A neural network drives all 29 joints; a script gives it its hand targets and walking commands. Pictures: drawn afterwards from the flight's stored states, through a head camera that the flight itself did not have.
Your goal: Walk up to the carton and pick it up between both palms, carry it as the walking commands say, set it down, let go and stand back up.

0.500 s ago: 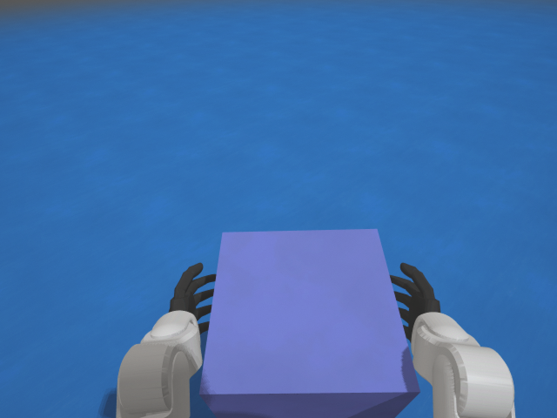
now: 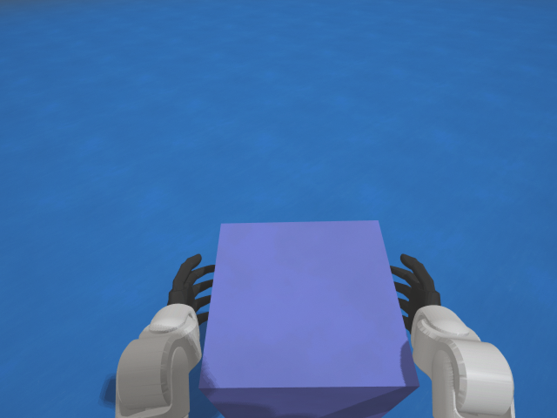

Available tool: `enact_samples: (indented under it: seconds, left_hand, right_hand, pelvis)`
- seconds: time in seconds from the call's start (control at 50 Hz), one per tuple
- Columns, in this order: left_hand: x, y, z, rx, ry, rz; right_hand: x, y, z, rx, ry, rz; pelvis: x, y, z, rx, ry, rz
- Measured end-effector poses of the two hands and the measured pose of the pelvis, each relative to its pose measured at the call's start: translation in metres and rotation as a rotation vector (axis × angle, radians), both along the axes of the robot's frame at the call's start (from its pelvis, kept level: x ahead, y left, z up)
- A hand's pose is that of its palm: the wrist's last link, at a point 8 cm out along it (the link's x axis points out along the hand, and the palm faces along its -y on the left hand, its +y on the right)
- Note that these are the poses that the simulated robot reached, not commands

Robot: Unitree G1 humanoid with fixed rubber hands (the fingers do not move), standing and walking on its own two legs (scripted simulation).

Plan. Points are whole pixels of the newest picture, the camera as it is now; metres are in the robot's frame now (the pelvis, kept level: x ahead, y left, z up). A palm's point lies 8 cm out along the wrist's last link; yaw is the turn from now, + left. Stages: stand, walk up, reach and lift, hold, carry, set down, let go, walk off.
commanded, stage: carry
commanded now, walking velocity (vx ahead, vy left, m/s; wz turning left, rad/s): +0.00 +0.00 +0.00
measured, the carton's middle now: (300, 330) +0.26 +0.00 +0.03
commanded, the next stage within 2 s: none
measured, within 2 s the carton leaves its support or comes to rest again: neither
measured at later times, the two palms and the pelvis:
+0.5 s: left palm (193, 300) +0.26 +0.14 +0.10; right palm (424, 302) +0.26 -0.16 +0.10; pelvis +0.02 -0.01 +0.00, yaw +0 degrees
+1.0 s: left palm (200, 295) +0.27 +0.14 +0.10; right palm (428, 298) +0.27 -0.16 +0.10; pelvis +0.02 -0.01 +0.00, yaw +0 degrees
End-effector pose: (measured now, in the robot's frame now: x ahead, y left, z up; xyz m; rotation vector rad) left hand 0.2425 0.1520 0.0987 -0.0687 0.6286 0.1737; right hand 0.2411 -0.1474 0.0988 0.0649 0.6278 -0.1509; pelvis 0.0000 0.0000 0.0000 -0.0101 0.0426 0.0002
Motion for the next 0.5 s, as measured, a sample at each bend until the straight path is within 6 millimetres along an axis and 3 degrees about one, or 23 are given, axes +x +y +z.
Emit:
enact_samples:
  seconds: [0.5]
  left_hand:
    - [0.019, -0.008, 0.000, -0.001, 0.001, -0.002]
  right_hand:
    - [0.018, -0.008, 0.000, -0.002, 0.001, -0.001]
  pelvis:
    - [0.017, -0.007, 0.000, 0.005, 0.004, 0.001]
